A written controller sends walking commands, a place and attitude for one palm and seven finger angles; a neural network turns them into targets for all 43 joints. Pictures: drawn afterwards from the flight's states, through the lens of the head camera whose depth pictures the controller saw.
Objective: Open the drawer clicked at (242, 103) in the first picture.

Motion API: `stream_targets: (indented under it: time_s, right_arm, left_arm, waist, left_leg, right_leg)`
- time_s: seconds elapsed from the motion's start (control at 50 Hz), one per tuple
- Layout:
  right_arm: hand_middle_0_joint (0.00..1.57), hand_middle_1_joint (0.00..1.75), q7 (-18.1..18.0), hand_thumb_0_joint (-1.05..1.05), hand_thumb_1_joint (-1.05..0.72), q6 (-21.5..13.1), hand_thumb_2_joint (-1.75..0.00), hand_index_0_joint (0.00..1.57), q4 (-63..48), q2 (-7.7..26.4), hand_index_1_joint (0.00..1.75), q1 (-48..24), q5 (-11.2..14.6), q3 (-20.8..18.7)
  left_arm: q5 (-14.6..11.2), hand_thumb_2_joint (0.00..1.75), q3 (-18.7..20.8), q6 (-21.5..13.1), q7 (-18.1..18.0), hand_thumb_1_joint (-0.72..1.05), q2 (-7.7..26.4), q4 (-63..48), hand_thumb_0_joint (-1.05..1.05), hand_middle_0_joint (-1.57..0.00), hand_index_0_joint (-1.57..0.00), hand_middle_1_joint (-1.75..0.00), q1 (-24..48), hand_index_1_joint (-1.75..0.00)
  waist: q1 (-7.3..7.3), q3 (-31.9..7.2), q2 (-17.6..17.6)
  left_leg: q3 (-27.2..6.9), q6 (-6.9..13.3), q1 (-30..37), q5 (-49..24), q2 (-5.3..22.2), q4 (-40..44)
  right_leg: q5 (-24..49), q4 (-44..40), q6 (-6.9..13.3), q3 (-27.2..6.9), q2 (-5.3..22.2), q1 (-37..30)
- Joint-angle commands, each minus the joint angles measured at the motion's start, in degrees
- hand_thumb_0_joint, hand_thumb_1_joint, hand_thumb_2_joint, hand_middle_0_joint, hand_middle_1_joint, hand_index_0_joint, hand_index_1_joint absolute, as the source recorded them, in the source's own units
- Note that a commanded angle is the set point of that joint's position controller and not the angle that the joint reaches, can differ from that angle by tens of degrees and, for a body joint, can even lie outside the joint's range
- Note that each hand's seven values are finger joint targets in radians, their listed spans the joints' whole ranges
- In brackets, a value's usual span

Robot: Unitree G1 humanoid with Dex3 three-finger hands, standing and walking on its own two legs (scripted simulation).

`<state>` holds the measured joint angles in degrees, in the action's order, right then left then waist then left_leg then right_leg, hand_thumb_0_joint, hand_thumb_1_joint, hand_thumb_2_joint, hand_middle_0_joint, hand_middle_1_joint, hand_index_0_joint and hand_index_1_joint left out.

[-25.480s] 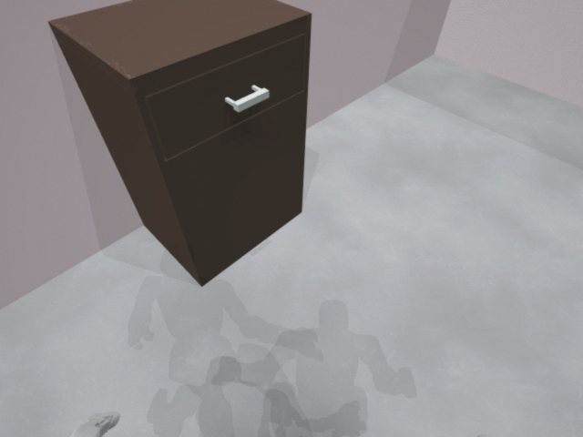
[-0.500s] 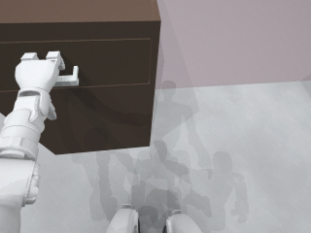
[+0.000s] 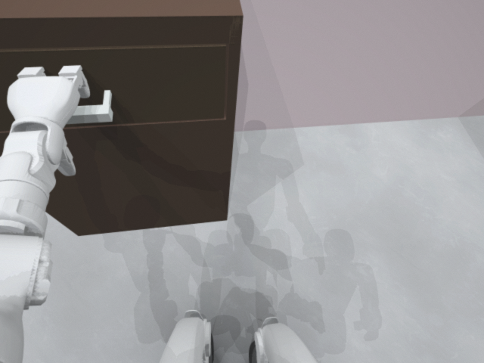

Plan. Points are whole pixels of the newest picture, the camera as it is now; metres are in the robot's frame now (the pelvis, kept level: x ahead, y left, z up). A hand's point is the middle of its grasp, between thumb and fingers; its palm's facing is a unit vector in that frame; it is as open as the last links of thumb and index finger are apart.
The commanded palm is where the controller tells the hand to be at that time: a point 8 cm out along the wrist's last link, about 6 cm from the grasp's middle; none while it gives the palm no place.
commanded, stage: lift the fingers back up to retry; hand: left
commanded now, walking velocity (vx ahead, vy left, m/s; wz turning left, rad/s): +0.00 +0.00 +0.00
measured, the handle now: (78, 106) +0.55 +0.27 +0.04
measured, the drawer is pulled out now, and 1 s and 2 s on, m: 0.00 0.00 0.00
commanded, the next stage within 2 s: re-aim the fingers above the handle in 0.76 s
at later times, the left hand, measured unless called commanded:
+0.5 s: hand (53, 114) +0.50 +0.29 +0.07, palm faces -0.07 -0.03 -1.00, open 13.5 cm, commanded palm +0.50 +0.27 +0.15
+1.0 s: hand (50, 102) +0.50 +0.28 +0.10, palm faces -0.06 -0.03 -1.00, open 13.6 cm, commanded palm +0.49 +0.27 +0.16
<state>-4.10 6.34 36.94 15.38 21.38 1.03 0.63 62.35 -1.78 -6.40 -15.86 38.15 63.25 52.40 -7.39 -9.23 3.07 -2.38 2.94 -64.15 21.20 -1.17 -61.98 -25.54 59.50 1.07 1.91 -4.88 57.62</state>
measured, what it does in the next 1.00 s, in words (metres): rises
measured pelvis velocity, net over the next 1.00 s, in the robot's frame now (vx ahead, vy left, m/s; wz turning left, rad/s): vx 0.06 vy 0.00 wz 0.02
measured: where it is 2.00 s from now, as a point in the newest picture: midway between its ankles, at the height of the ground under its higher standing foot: outside the picture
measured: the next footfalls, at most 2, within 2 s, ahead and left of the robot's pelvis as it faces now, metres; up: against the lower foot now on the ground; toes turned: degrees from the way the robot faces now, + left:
none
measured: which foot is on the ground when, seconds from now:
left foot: down 0.00-1.00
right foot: down 0.00-1.00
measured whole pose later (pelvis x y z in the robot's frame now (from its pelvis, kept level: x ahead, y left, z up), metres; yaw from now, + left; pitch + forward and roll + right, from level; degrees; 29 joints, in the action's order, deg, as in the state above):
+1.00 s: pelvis +0.06 +0.00 +0.05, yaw +1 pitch +17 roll -3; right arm -2.6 10.1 37.3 14.7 17.9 0.7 -2.4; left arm 59.7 -0.4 -6.4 -12.3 32.1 52.1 39.4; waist -3.5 -8.3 3.1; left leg -1.7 3.1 -42.8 20.5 -1.9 -46.5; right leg -23.6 42.6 1.2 0.0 -4.0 36.0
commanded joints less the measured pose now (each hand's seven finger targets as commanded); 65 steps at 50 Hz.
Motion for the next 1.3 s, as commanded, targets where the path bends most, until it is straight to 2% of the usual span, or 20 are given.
stream_targets:
  time_s: [0.0,0.12,0.24,0.32,0.44,0.5,0.56,0.58,0.64,0.74,0.8,0.86,0.88,0.9,0.96,1.06,1.12,1.16,1.18,1.28]
  right_arm:
    - [0.2,0.3,-0.9,0.0,-0.9,-0.6,-0.9,0.2,-3.0,10.2,0.3,8.4,-0.3,-3.9]
    - [0.2,0.3,-1.3,0.0,-0.9,-0.3,-0.9,0.2,-2.9,9.8,0.3,8.6,0.2,-3.9]
    - [0.2,0.3,-1.8,0.0,-0.9,-0.5,-0.9,0.2,-2.4,9.5,0.3,8.0,0.0,-4.0]
    - [0.2,0.3,-1.7,0.0,-0.9,-0.4,-0.9,0.2,-2.1,9.1,0.3,7.5,-0.5,-4.7]
    - [0.2,0.3,-0.8,0.0,-0.9,0.4,-0.9,0.2,-1.0,9.5,0.3,7.3,-0.7,-5.6]
    - [0.2,0.3,-0.4,0.0,-0.9,0.5,-0.9,0.2,-1.2,9.2,0.3,6.8,-1.0,-6.2]
    - [0.2,0.3,-0.2,0.0,-0.9,1.0,-0.9,0.2,-1.3,9.2,0.3,5.9,-0.9,-6.4]
    - [0.2,0.3,-0.1,0.0,-0.9,1.0,-0.9,0.2,-1.0,9.0,0.3,5.9,-0.9,-6.6]
    - [0.2,0.3,0.2,0.0,-0.9,1.5,-0.9,0.2,-0.6,9.2,0.3,5.6,-0.8,-6.5]
    - [0.2,0.3,0.2,0.0,-0.9,2.4,-0.9,0.2,-1.6,9.0,0.3,4.8,-0.5,-6.4]
    - [0.2,0.3,0.2,0.0,-0.9,2.8,-0.9,0.2,-2.6,8.8,0.3,4.1,-0.7,-6.3]
    - [0.2,0.3,0.2,0.0,-0.9,3.2,-0.9,0.2,-3.1,8.5,0.3,3.3,-0.5,-6.3]
    - [0.2,0.3,0.5,0.0,-0.9,3.1,-0.9,0.2,-3.2,8.1,0.3,3.1,-0.6,-6.5]
    - [0.2,0.3,0.7,0.0,-0.9,2.9,-0.9,0.2,-3.4,7.8,0.3,3.3,-0.6,-6.7]
    - [0.2,0.3,0.6,0.0,-0.9,3.5,-0.9,0.2,-3.2,8.5,0.3,3.2,-0.5,-6.6]
    - [0.2,0.3,0.2,0.0,-0.9,4.2,-0.9,0.2,-3.3,8.7,0.3,2.9,-0.3,-6.3]
    - [0.2,0.3,0.3,0.0,-0.9,4.2,-0.9,0.2,-3.6,8.2,0.3,2.7,-0.2,-6.5]
    - [0.2,0.3,0.1,0.0,-0.9,4.3,-0.9,0.2,-3.5,8.5,0.3,2.8,-0.1,-6.5]
    - [0.2,0.3,0.1,0.0,-0.9,4.2,-0.9,0.2,-3.7,8.4,0.3,2.7,-0.2,-6.4]
    - [0.2,0.3,-0.1,0.0,-0.9,4.0,-0.9,0.2,-3.6,8.4,0.3,3.0,-0.1,-6.6]
  left_arm:
    - [-1.1,0.3,4.4,2.9,0.4,-0.5,14.1,-4.9,0.0,-0.3,-0.3,-1.2,19.8,-1.2]
    - [-2.4,0.3,5.2,4.2,0.5,-0.5,15.6,-9.5,0.0,-0.3,-0.3,-1.2,22.9,-1.2]
    - [-2.3,0.3,7.7,1.6,0.5,-0.5,17.9,-14.0,0.0,-0.3,-0.3,-1.2,22.4,-1.2]
    - [-1.9,0.3,8.4,-1.1,-0.4,-0.5,17.0,-19.2,0.0,-0.3,-0.3,-1.2,21.5,-1.2]
    - [-2.9,0.3,8.8,-0.5,-2.0,-0.5,15.2,-20.0,0.0,-0.3,-0.3,-1.2,19.5,-1.2]
    - [-3.3,0.3,7.3,-0.7,-2.2,-0.5,12.7,-26.0,0.0,-0.3,-0.3,-1.2,22.6,-1.2]
    - [-3.4,0.3,9.0,-0.5,-2.6,-0.5,14.1,-29.0,0.0,-0.3,-0.3,-1.2,21.2,-1.2]
    - [-3.6,0.3,7.2,0.2,-2.4,-0.5,10.9,-26.3,0.0,-0.3,-0.3,-1.2,19.0,-1.2]
    - [-3.7,0.3,7.3,1.3,-1.6,-0.5,10.6,-22.2,0.0,-0.3,-0.3,-1.2,15.9,-1.2]
    - [-3.1,0.3,6.5,1.2,-0.1,-0.5,10.4,-20.9,0.0,-0.3,-0.3,-1.2,15.5,-1.2]
    - [-3.0,0.3,8.3,0.2,0.3,-0.5,12.3,-23.2,0.0,-0.3,-0.3,-1.2,14.6,-1.2]
    - [-2.6,0.3,8.6,-0.4,0.5,-0.5,12.4,-22.4,0.0,-0.3,-0.3,-1.2,11.6,-1.2]
    - [-3.2,0.3,4.1,-0.2,0.8,-0.5,6.7,-22.9,0.0,-0.3,-0.3,-1.2,12.2,-1.2]
    - [-4.0,0.3,3.3,-0.5,1.1,-0.5,4.6,-24.0,0.0,-0.3,-0.3,-1.2,12.2,-1.2]
    - [-3.1,0.3,6.9,-0.1,1.0,-0.5,10.2,-22.8,0.0,-0.3,-0.3,-1.2,11.6,-1.2]
    - [-2.5,0.3,8.4,0.9,1.1,-0.5,12.8,-20.2,0.0,-0.3,-0.3,-1.2,10.7,-1.2]
    - [-2.7,0.3,6.8,0.1,1.4,-0.5,10.5,-22.4,0.0,-0.3,-0.3,-1.2,10.9,-1.2]
    - [-2.8,0.3,7.8,0.3,1.4,-0.5,11.5,-20.6,0.0,-0.3,-0.3,-1.2,9.0,-1.2]
    - [-3.3,0.3,5.8,0.5,1.6,-0.5,9.2,-20.1,0.0,-0.3,-0.3,-1.2,9.2,-1.2]
    - [-3.0,0.3,6.9,-0.4,1.2,-0.5,10.5,-20.9,0.0,-0.3,-0.3,-1.2,10.0,-1.2]
  waist:
    - [-2.02,-20.2,1.5]
    - [-1.63,-23.4,3.8]
    - [-0.1,-22.8,5.3]
    - [0.86,-24.3,8.7]
    - [0.97,-22.2,6.9]
    - [1.01,-26.5,9.4]
    - [1.65,-28.5,9.2]
    - [1.12,-25.7,8.0]
    - [1.49,-20.9,5.2]
    - [1.4,-20.1,3.5]
    - [2.59,-23.1,4.0]
    - [3.03,-22.1,4.1]
    - [1.74,-20.4,4.1]
    - [1.74,-21.2,3.3]
    - [2.56,-21.8,2.5]
    - [2.86,-20.4,0.5]
    - [3.06,-21.9,3.1]
    - [2.88,-20.4,0.7]
    - [2.39,-18.7,1.1]
    - [2.56,-19.2,1.6]
  left_leg:
    - [-1.4,0.9,22.6,0.6,0.6,9.0]
    - [-1.3,0.9,29.5,-2.0,0.6,12.1]
    - [-1.6,0.6,34.0,-5.2,0.9,14.7]
    - [-2.0,-0.1,40.0,-11.8,1.3,15.5]
    - [-2.0,-0.5,43.1,-17.2,1.5,17.0]
    - [-2.3,-0.9,48.9,-24.8,1.6,17.0]
    - [-2.5,-1.5,52.5,-30.6,1.8,17.1]
    - [-2.4,-1.4,51.9,-30.0,1.8,17.2]
    - [-1.8,-0.9,48.5,-28.0,1.6,18.2]
    - [-0.7,-0.4,46.6,-27.7,1.0,18.5]
    - [-0.4,-0.3,47.3,-29.7,0.7,18.3]
    - [0.1,-0.2,45.9,-28.9,0.4,18.2]
    - [0.3,-0.1,46.1,-28.7,0.5,18.1]
    - [0.2,0.0,46.8,-29.6,0.5,18.0]
    - [0.6,0.2,44.8,-26.7,0.3,18.3]
    - [1.4,0.5,41.1,-24.8,-0.2,18.5]
    - [1.6,0.4,42.9,-26.2,-0.2,18.5]
    - [1.6,0.6,41.4,-24.5,-0.2,18.6]
    - [1.8,0.6,40.5,-23.0,-0.3,18.8]
    - [1.6,0.6,40.5,-22.1,-0.3,18.9]
  right_leg:
    - [1.4,-11.4,0.6,-0.3,0.1,-3.2]
    - [3.1,-14.7,0.3,-0.4,-0.2,-7.7]
    - [5.0,-16.9,0.7,-0.3,-0.2,-10.9]
    - [8.2,-17.3,1.2,0.2,-0.5,-11.2]
    - [11.3,-19.0,1.4,0.7,-0.7,-13.6]
    - [14.8,-19.1,1.7,1.0,-0.7,-14.9]
    - [17.3,-19.4,1.4,1.1,-0.9,-16.5]
    - [16.9,-20.0,1.5,1.2,-1.0,-16.2]
    - [17.3,-20.7,1.5,1.1,-0.7,-17.4]
    - [20.0,-21.2,1.4,0.3,-0.4,-20.4]
    - [22.0,-20.9,1.5,-0.2,-0.2,-22.7]
    - [22.6,-20.8,1.3,-0.5,-0.2,-22.9]
    - [22.6,-21.1,1.3,-0.4,-0.2,-22.1]
    - [22.8,-21.3,1.3,-0.4,-0.1,-22.5]
    - [23.0,-21.2,1.1,-1.0,0.0,-23.8]
    - [24.2,-21.2,1.0,-1.5,0.2,-26.0]
    - [24.9,-21.1,1.0,-1.6,0.3,-26.2]
    - [24.3,-21.5,0.9,-1.6,0.2,-26.2]
    - [23.4,-21.8,1.0,-1.6,0.3,-26.1]
    - [21.9,-21.6,1.1,-1.6,0.3,-25.6]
